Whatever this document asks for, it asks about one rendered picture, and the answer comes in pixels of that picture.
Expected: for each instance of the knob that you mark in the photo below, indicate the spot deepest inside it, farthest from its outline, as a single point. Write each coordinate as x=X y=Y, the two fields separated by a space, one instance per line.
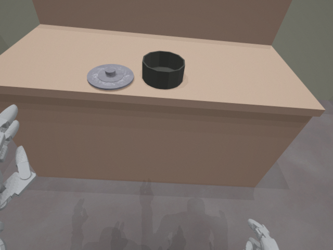
x=110 y=71

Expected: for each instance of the lid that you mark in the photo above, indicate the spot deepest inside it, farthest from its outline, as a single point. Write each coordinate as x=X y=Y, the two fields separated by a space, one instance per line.
x=98 y=78

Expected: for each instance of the table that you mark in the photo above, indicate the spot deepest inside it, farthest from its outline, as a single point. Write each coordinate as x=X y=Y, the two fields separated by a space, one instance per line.
x=237 y=110

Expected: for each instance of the right robot hand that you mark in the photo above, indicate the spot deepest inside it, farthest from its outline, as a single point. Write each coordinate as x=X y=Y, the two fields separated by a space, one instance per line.
x=263 y=235

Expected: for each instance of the pot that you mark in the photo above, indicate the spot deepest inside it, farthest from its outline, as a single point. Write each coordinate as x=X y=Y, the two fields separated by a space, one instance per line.
x=163 y=70

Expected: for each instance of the left robot hand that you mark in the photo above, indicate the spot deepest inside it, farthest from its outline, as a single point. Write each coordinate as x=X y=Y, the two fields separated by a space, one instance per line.
x=17 y=183

